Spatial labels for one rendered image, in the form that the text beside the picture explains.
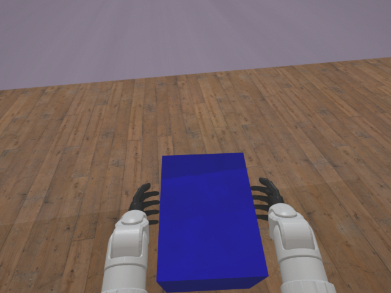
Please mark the robot left forearm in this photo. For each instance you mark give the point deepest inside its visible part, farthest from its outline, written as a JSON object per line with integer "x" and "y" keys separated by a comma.
{"x": 127, "y": 255}

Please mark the left robot hand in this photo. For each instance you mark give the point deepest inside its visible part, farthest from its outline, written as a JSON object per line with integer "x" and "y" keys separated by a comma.
{"x": 138, "y": 204}

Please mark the carton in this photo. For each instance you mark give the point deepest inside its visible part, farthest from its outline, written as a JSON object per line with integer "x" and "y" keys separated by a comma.
{"x": 209, "y": 237}

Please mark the robot right forearm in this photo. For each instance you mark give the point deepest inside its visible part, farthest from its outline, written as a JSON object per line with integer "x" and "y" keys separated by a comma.
{"x": 297, "y": 251}

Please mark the right robot hand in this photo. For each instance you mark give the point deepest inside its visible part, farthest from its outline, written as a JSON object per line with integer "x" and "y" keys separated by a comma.
{"x": 273, "y": 196}

